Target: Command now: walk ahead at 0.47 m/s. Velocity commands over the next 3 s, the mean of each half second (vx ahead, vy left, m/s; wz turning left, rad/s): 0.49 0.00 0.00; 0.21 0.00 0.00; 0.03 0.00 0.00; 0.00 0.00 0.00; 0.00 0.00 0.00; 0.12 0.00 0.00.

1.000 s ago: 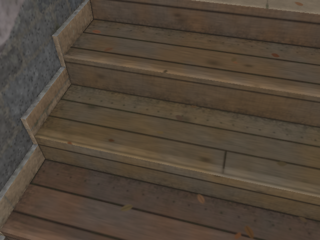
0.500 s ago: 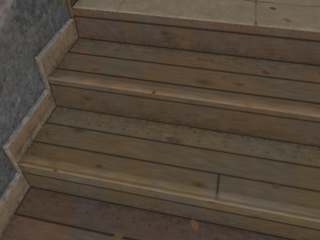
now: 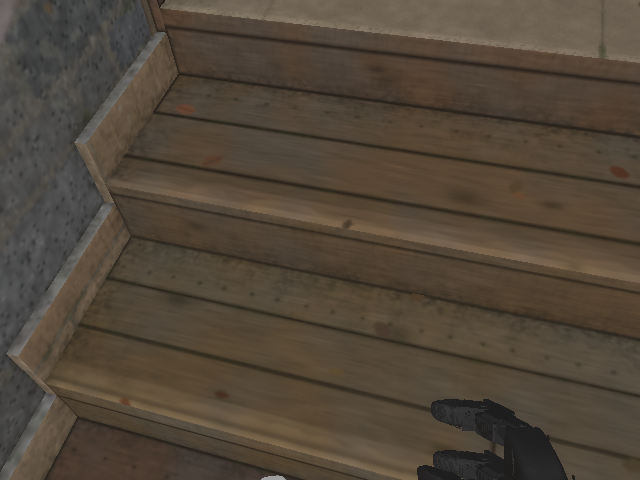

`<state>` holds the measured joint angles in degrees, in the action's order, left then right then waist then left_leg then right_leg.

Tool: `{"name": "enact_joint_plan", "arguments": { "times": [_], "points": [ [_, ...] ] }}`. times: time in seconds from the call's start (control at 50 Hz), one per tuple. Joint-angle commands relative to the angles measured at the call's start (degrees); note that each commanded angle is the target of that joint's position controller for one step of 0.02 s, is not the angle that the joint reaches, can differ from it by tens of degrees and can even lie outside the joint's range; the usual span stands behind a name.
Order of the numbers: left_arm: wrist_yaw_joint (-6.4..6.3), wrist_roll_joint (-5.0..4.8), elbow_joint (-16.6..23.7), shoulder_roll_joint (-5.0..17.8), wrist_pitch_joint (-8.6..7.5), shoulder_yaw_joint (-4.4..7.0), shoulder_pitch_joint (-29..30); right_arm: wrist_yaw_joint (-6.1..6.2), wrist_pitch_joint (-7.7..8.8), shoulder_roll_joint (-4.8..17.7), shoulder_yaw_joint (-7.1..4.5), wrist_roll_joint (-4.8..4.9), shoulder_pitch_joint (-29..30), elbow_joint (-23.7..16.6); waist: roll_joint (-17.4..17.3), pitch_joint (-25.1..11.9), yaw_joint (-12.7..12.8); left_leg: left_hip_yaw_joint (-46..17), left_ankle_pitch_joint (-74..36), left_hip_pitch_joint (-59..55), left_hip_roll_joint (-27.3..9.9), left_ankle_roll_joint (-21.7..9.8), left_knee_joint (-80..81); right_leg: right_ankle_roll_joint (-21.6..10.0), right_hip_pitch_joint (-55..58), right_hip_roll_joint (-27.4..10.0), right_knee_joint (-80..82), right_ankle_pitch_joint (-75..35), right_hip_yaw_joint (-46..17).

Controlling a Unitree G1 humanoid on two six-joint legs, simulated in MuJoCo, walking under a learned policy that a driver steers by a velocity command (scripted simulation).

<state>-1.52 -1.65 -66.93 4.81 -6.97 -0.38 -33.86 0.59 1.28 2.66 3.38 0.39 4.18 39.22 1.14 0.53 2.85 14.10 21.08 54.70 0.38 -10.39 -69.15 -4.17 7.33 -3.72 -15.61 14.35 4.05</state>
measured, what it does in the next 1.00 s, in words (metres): climbs: right foot 0.15 m higher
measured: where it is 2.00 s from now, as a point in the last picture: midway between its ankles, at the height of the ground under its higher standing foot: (368, 373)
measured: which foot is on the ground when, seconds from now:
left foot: down 0.00-0.58, up 0.60-1.00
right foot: down 0.00-0.02, up 0.04-0.52, down 0.54-1.00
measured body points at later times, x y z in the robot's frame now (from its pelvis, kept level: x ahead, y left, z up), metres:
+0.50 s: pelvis +0.29 -0.01 +0.15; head +0.31 -0.01 +0.60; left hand +0.55 +0.11 +0.08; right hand +0.18 -0.18 +0.00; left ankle +0.16 +0.07 -0.60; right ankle +0.46 -0.12 -0.40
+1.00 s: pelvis +0.51 -0.04 +0.29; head +0.51 -0.04 +0.74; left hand +0.55 +0.18 +0.14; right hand +0.66 -0.24 +0.17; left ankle +0.59 +0.11 -0.29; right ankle +0.48 -0.11 -0.44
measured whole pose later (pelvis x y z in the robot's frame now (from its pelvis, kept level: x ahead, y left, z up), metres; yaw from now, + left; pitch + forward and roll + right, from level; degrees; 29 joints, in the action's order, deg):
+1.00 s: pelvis +0.51 -0.04 +0.29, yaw -1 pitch +5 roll +0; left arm 3.6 3.7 -56.0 8.0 -4.2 0.5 -17.1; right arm -4.9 2.9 9.1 -0.4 -3.4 -6.0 51.1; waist -1.2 -5.8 2.0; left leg -0.4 -0.3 56.2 -6.3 0.0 -84.7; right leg -4.6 -15.2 1.6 -27.1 16.9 8.5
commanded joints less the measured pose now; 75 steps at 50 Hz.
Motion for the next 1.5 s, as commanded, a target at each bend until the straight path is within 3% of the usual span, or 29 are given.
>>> {"name": "enact_joint_plan", "arguments": {
  "times": [0.02, 0.04, 0.08, 0.1, 0.12, 0.14, 0.16, 0.18, 0.22, 0.36, 0.38, 0.4, 0.42, 0.48, 0.54, 0.56, 0.58, 0.6, 0.64, 0.66, 0.68, 0.74, 0.76, 0.78, 0.98, 1.08, 1.14, 1.2, 1.5],
  "points": [
    [2.53, -0.19, 7.95, 9.28, -2.5, 3.04, 0.12, 1.13, 0.32, 19.18, -7.89, -2.55, -29.16, 7.18, -3.91, -22.04, -14.26, -52.69, 17.61, -56.7, -16.07, -13.6, 35.41, -1.22, -35.33, 5.1, -60.62, -33.32, -4.95],
    [3.67, 2.37, 10.84, 9.34, -2.79, 4.33, 6.24, 0.96, -0.7, 19.43, -8.57, -1.89, -23.82, 7.37, -7.0, -22.68, -12.11, -69.88, 22.97, -51.23, -18.66, -13.01, 53.52, -0.78, -40.05, 8.26, -82.78, -7.58, -11.07],
    [2.94, 4.18, 18.34, 4.78, -1.0, 3.67, 13.34, 0.24, 1.41, 11.9, -7.3, -0.81, -17.49, 12.33, 3.54, -7.7, -4.07, -52.49, 24.91, -36.84, -17.94, -7.19, 49.74, -1.78, -49.2, 3.6, -90.4, -11.16, -9.77],
    [5.4, 3.64, 13.26, 6.31, 1.41, 3.03, 15.02, -2.33, 1.82, 3.48, -3.78, -4.44, -18.9, 15.93, 7.04, 5.23, -9.5, -47.78, 17.3, -27.54, -15.24, -8.36, 47.9, -7.2, -59.32, 5.6, -96.75, -16.35, -22.05],
    [2.55, 3.94, 22.58, -0.28, 0.27, 2.28, 14.57, -0.72, 3.31, 3.27, -4.99, -2.84, -20.75, 18.34, 0.12, -2.94, 0.71, -40.61, 13.87, -29.22, -16.15, -4.45, 48.49, -5.23, -55.31, 3.52, -97.85, -9.82, -11.65],
    [1.94, 3.81, 22.42, -0.38, 0.82, 1.37, 14.81, -0.13, 4.27, 2.39, -4.47, -2.83, -19.71, 20.27, 2.07, -1.3, 1.51, -33.89, 9.16, -27.62, -14.94, -2.99, 49.56, -5.33, -58.39, 3.29, -98.99, -5.29, -12.33],
    [5.27, 1.72, 19.64, 2.96, 3.48, 0.76, 19.77, -3.33, 3.83, -0.5, -2.13, -7.55, -17.24, 20.84, 4.83, 2.56, -2.25, -35.35, 5.39, -25.3, -14.06, -4.23, 49.07, -13.57, -70.06, 5.19, -104.1, -15.81, -23.02],
    [6.12, 2.01, 20.22, 3.54, 4.1, 0.9, 18.71, -4.33, 4.19, 0.89, -2.12, -8.36, -19.16, 22.05, 2.28, 1.34, -0.65, -32.78, 4.89, -26.63, -13.53, -3.43, 49.81, -15.48, -74.77, 4.34, -104.44, -17.59, -21.76],
    [6.65, 3.15, 21.36, 4.66, 3.91, 0.87, 17.72, -4.72, 5.38, 5.05, -2.6, -6.18, -12.86, 19.37, -0.84, -1.53, 4.12, -16.99, -1.0, -20.67, -7.58, -1.4, 53.06, -16.02, -68.99, 3.12, -97.05, -16.49, -13.36],
    [4.27, 3.88, 27.58, 5.83, 5.4, -2.22, 39.36, -4.95, 5.1, 4.62, -0.16, -9.83, -37.49, 27.15, -1.04, -3.57, -4.34, -19.48, -6.72, -43.04, -8.92, -1.37, 52.9, -11.19, -95.52, -2.62, -98.95, -16.09, -6.48],
    [3.73, 3.86, 28.95, 6.49, 6.03, -2.24, 43.59, -5.32, 5.37, 4.38, 0.05, -9.48, -40.88, 27.63, -3.35, -2.63, -6.17, -20.11, -8.87, -43.55, -9.53, -2.75, 55.01, -9.67, -94.85, -4.03, -94.86, -16.17, -4.03],
    [1.84, 2.79, 34.17, -2.1, 5.22, -3.67, 49.09, -0.66, 6.67, 9.57, -2.93, 0.25, -37.12, 26.34, -2.44, 5.54, -5.3, -22.3, -4.26, -40.0, -9.89, -0.65, 60.51, -2.39, -90.27, -1.59, -94.9, 0.36, 3.02],
    [1.83, 2.51, 35.1, -0.08, 5.16, -3.97, 49.91, 1.9, 6.91, 10.31, -3.31, 1.5, -37.76, 25.11, -0.09, 5.57, -6.16, -23.72, -9.82, -38.16, -11.5, -0.96, 67.08, 0.17, -81.23, -4.43, -83.84, 2.04, 3.14],
    [1.68, 1.18, 32.73, -2.1, 6.0, -3.97, 42.23, 3.62, 5.54, 12.57, -4.84, 0.19, -37.09, 23.83, -5.89, -0.29, -4.0, -12.41, -46.14, -47.91, -12.25, -0.97, 66.65, -2.21, -58.64, -0.71, -63.12, 10.08, 7.99],
    [0.47, 0.4, 26.06, 3.92, 5.15, -0.51, 21.09, 0.97, 5.91, 16.46, -5.96, -0.52, -34.31, 20.64, -14.72, -11.47, 5.61, -9.39, -102.59, -57.27, -13.87, 0.36, 37.75, -5.2, -33.68, 9.78, -44.05, 12.12, 9.75],
    [-0.07, 1.88, 23.3, 8.33, 4.47, 1.54, 13.56, -0.3, 7.21, 15.25, -6.62, 0.48, -32.09, 18.79, -16.37, -15.99, 8.34, -9.32, -91.67, -45.92, -10.84, 2.84, 23.26, -7.87, -21.03, 4.34, -40.22, 10.49, -3.86],
    [-0.75, 4.02, 21.53, 15.72, 4.55, 3.99, 7.81, -2.13, 7.76, 12.53, -6.81, 1.85, -31.35, 15.05, 2.84, -20.5, 9.52, -8.37, -58.06, -25.45, -0.69, 6.58, -3.81, -17.61, -9.29, -11.34, -26.17, 1.87, -33.68],
    [-0.74, 3.44, 21.91, 17.18, 5.24, 5.15, 10.71, -3.39, 7.92, 11.94, -7.84, -0.43, -28.28, 14.25, 9.11, -24.1, 6.97, -16.73, -12.15, -23.18, 5.42, 6.72, -27.69, -19.49, -13.37, -15.65, -5.91, -5.58, -53.29],
    [0.0, 2.48, 20.39, 10.97, 4.44, 4.51, 21.53, -2.68, 5.56, 6.66, -6.83, -2.47, -24.34, 8.55, -3.19, -9.56, -1.86, -20.33, -16.58, -14.26, -0.21, 5.69, -35.9, -13.36, -29.03, -15.46, -9.36, 7.8, -37.95],
    [2.54, 6.37, 15.53, 6.74, 3.7, 2.57, 19.09, -4.78, 4.47, 5.14, -5.38, -0.67, -22.4, 12.63, -0.54, 0.48, 2.03, -30.52, -18.54, -2.91, 1.68, 0.37, -40.85, -11.65, -35.22, -12.18, -7.67, 3.85, -31.33],
    [1.67, 3.12, 15.62, 2.79, 2.88, 2.69, 19.61, -1.71, 4.02, 4.26, -6.08, -3.02, -24.61, 5.55, -3.14, -3.09, -6.57, -22.24, -15.39, -7.88, 0.11, 2.89, -39.0, -8.9, -35.03, -12.15, -9.1, 1.69, -26.51],
    [1.88, 2.61, 11.15, 1.73, 0.47, 2.14, 17.57, 0.63, 1.26, 2.25, -4.7, -2.9, -26.1, 5.29, -2.46, 0.79, -9.46, -24.17, -12.99, -2.78, 0.7, 3.76, -34.25, -5.21, -36.02, -7.3, -9.17, -7.82, -11.65],
    [4.03, 8.24, 14.84, 2.76, 1.16, 1.69, 24.97, -2.98, 1.93, 6.63, -4.1, 1.09, -17.29, 5.31, 2.82, -6.21, -5.49, -26.45, -16.49, 3.89, 0.7, 0.01, -35.68, -6.4, -34.51, -7.21, -5.09, -17.39, -10.14],
    [4.63, 8.74, 15.35, 4.02, 1.8, 2.12, 26.28, -4.32, 2.45, 9.32, -5.05, 0.92, -17.63, 4.82, 0.22, -7.94, -6.6, -25.47, -18.62, 3.56, -0.19, 0.89, -32.61, -7.1, -33.59, -6.83, -4.97, -19.35, -8.26],
    [5.39, 5.07, 16.6, 7.08, 1.66, 0.56, 23.94, -5.71, 1.51, 9.89, -4.48, -4.73, -13.71, 11.34, -1.08, -8.36, -5.38, -13.57, -24.88, -10.13, -9.48, 11.47, -3.67, -6.88, -25.1, -4.25, -7.84, -36.23, 1.13],
    [7.12, 0.69, 14.81, 11.06, 0.39, 2.88, 25.17, -2.98, 0.72, 9.11, -4.4, -1.98, -11.87, 8.78, 4.77, -5.53, -7.12, -11.62, -18.3, -24.22, -5.7, 14.02, 37.84, -8.06, -13.14, -10.77, -14.92, -47.02, -6.23],
    [7.44, 1.39, 10.6, 4.01, 1.7, 1.57, 0.77, -2.57, 4.16, 12.6, -3.56, 0.37, -3.0, 6.73, -6.03, -22.59, 7.44, -17.79, -67.56, -48.66, -10.36, -0.21, 33.6, 2.95, -14.58, -0.61, -20.32, -19.35, -1.24],
    [5.62, 0.81, 15.29, 12.78, 3.44, 3.98, 18.76, -5.4, 3.02, 11.45, -4.77, 0.56, -7.95, 10.53, -5.43, -9.85, -1.16, -15.46, -31.84, -41.33, -6.41, 7.4, 35.83, 3.66, -23.23, 2.13, -17.57, -5.87, 1.07],
    [5.2, 0.94, 13.04, 8.96, 1.13, 3.02, 24.06, -4.64, 2.57, 12.86, -6.65, -0.66, -4.26, 11.66, -1.94, -5.67, -3.18, -14.13, -25.65, -45.21, -4.68, 7.72, 36.13, 5.34, -28.36, 0.51, -16.32, 2.15, 0.5]
  ]
}}
Next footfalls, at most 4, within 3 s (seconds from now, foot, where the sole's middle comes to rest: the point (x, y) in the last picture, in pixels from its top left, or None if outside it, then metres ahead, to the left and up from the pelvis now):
0.54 right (438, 387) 0.52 -0.11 -0.48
1.10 left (306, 320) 0.64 0.11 -0.48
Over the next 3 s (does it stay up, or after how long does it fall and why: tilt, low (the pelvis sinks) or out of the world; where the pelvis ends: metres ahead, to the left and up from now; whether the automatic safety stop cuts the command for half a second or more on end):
stays up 0.60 0.01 0.29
